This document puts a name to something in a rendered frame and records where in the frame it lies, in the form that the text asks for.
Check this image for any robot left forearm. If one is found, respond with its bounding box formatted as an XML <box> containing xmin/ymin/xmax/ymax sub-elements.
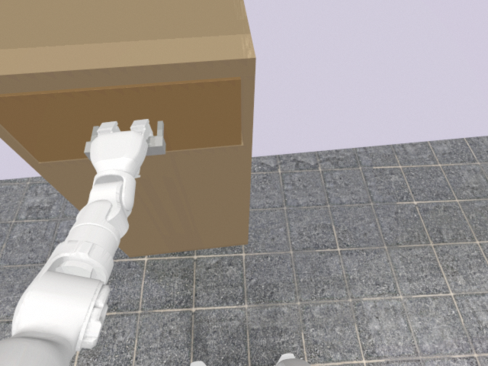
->
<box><xmin>11</xmin><ymin>169</ymin><xmax>136</xmax><ymax>336</ymax></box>

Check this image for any drawer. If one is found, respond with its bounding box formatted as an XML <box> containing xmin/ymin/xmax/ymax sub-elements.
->
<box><xmin>0</xmin><ymin>77</ymin><xmax>242</xmax><ymax>162</ymax></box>

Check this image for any left robot hand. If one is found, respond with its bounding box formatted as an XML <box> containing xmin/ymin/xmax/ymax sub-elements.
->
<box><xmin>90</xmin><ymin>119</ymin><xmax>153</xmax><ymax>178</ymax></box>

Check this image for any right robot shin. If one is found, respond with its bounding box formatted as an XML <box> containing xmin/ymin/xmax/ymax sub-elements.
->
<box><xmin>276</xmin><ymin>354</ymin><xmax>295</xmax><ymax>365</ymax></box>

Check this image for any handle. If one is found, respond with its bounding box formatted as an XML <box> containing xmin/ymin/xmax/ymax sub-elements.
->
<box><xmin>84</xmin><ymin>120</ymin><xmax>165</xmax><ymax>161</ymax></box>

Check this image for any robot left upper arm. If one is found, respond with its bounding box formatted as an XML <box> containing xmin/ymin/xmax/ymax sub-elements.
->
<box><xmin>0</xmin><ymin>271</ymin><xmax>110</xmax><ymax>366</ymax></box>

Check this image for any cabinet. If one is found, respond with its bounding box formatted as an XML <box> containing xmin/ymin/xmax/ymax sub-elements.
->
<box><xmin>0</xmin><ymin>0</ymin><xmax>256</xmax><ymax>257</ymax></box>

